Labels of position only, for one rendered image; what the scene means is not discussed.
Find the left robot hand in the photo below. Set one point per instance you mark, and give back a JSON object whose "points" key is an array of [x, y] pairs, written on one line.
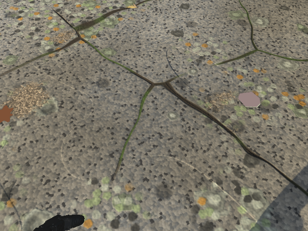
{"points": [[61, 223]]}

